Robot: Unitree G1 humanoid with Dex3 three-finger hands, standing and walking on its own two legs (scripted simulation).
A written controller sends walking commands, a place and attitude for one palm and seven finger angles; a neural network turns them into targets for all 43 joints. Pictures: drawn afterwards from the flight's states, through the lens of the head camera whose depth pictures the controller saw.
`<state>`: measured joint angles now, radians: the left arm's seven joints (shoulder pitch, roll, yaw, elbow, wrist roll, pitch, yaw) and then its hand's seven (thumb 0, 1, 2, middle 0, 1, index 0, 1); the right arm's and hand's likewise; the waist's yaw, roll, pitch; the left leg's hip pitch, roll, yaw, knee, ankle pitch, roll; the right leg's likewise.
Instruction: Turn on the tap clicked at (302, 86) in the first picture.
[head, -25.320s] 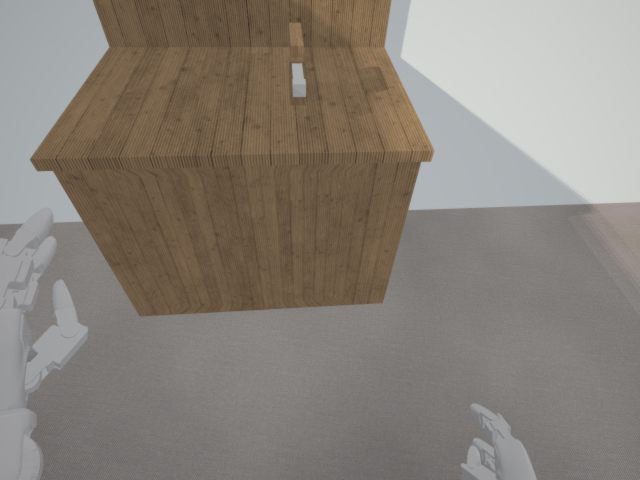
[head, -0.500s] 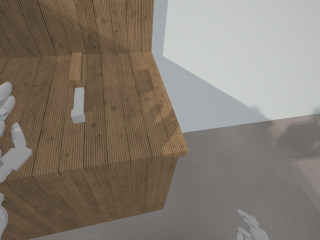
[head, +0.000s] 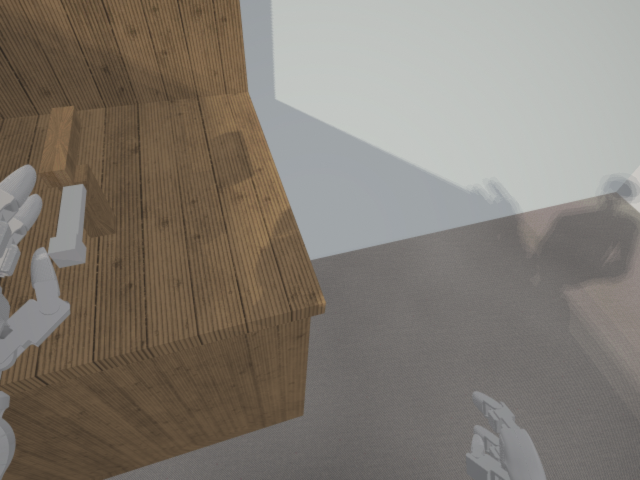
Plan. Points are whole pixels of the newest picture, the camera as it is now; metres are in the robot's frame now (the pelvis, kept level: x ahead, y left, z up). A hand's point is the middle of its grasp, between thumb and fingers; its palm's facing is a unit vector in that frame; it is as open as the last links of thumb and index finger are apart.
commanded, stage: come to a stop and stand still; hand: left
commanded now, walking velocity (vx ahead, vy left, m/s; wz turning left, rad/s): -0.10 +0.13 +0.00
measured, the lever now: (68, 250) +0.34 +0.32 +0.10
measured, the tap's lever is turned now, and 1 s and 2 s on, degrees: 0 0 0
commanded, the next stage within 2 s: look again from close up in 1.10 s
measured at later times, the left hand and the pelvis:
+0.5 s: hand out of the picture +0.17 +0.29 +0.16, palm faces +0.45 -0.83 -0.34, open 7.4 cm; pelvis -0.02 +0.03 +0.02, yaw +2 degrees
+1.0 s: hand out of the picture +0.20 +0.33 +0.16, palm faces +0.38 -0.84 -0.39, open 7.4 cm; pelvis -0.01 +0.07 +0.01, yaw +2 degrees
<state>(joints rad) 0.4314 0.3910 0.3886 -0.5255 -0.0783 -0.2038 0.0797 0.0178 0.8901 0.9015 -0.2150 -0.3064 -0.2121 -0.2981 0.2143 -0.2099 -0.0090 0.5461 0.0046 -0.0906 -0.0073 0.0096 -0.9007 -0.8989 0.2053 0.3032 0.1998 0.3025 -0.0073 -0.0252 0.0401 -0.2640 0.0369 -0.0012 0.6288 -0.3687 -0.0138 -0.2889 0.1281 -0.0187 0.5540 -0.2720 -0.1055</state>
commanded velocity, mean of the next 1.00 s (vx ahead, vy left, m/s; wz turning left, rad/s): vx -0.01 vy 0.01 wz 0.00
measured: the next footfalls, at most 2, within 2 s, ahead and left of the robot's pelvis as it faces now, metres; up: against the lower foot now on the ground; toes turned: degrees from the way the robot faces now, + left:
none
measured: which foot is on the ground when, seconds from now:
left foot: down 0.00-1.00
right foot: down 0.00-1.00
